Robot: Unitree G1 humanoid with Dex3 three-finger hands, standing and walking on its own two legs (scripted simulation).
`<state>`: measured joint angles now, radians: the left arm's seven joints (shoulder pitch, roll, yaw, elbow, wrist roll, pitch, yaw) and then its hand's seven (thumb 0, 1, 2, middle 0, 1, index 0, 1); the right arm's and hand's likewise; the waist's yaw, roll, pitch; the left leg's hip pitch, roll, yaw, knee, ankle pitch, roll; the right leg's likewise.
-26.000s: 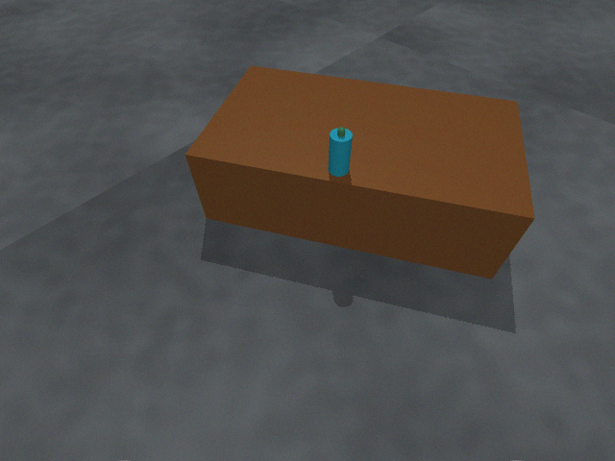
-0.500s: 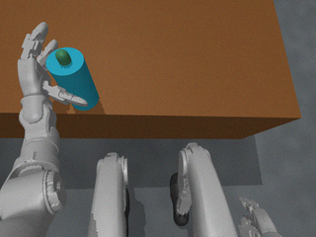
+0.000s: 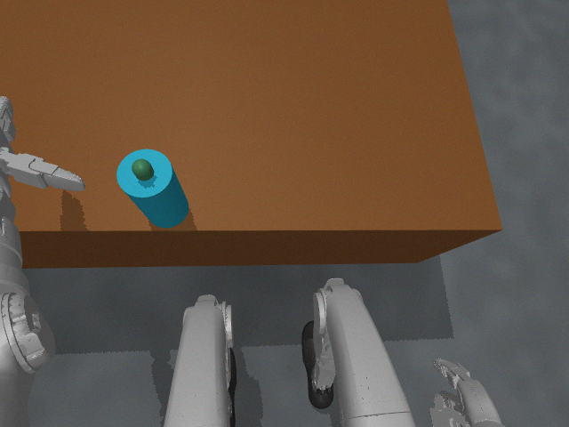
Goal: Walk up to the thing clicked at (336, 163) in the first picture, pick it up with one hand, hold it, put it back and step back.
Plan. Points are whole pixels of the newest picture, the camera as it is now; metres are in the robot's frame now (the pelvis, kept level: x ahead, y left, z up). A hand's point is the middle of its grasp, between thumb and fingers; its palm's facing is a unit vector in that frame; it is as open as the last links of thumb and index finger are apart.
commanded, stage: home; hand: left
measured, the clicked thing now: (155, 189) +0.45 +0.17 -0.10
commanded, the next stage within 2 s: none
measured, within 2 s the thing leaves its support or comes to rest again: neither
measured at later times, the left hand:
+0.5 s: hand (14, 185) +0.39 +0.27 +0.07, palm faces +0.18 -0.91 -0.37, open 17.0 cm
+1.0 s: hand (81, 339) +0.24 +0.17 +0.11, palm faces +0.16 -0.95 -0.26, open 17.0 cm
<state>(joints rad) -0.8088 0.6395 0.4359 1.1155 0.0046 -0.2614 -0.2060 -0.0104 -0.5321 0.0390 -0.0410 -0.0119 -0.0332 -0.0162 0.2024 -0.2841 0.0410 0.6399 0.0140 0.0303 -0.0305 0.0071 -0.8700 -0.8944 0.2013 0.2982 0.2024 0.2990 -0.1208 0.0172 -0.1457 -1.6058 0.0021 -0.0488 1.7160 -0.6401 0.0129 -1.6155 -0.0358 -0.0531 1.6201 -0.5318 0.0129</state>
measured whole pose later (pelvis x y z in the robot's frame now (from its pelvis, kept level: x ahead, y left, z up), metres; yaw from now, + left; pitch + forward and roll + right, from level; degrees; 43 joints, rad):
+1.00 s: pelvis +0.08 -0.01 +0.19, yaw +2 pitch +6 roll -1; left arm 0.40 0.19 -0.03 0.17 -0.03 0.18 0.14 0.00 -0.44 0.11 -0.07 -0.07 -0.06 -0.07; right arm 0.19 -0.20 0.05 0.51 0.04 -0.04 -0.16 0.01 -0.90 -0.90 0.20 0.30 0.20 0.30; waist 0.01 0.02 -0.09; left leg -0.52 0.02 -0.03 0.87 -0.47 -0.01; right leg -0.54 -0.01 -0.06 0.83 -0.40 0.00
